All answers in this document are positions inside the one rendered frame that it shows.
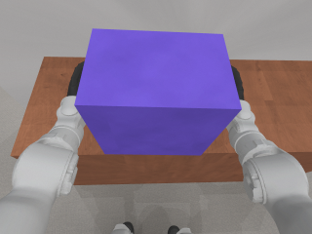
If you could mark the robot left forearm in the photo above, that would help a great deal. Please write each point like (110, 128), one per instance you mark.
(67, 133)

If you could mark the left robot foot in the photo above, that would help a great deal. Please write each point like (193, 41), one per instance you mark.
(130, 226)

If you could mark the robot right hand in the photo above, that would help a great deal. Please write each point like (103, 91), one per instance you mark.
(238, 83)

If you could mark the left robot shin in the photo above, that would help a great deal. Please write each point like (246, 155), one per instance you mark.
(121, 226)

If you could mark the pedestal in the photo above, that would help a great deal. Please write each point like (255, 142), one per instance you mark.
(279, 93)

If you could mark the robot left upper arm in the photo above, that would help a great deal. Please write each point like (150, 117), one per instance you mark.
(45, 173)

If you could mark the robot left hand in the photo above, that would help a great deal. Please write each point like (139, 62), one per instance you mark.
(75, 80)

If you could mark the carton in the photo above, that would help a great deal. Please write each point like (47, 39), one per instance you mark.
(147, 92)

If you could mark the robot right forearm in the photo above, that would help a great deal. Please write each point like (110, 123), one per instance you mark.
(248, 141)

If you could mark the robot right upper arm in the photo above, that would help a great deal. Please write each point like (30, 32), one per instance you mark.
(277, 182)

